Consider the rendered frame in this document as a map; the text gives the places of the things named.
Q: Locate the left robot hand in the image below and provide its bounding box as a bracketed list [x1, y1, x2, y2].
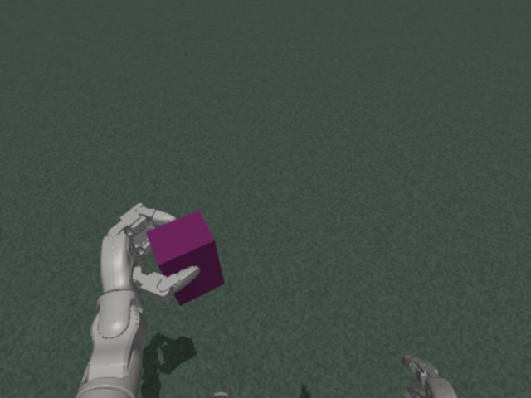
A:
[100, 203, 200, 303]

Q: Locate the left robot arm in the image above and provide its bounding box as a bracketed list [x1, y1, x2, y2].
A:
[76, 289, 148, 398]

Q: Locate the right robot hand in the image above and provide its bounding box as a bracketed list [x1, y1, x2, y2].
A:
[402, 354, 458, 398]

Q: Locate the carton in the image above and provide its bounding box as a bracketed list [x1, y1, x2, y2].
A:
[146, 211, 224, 306]

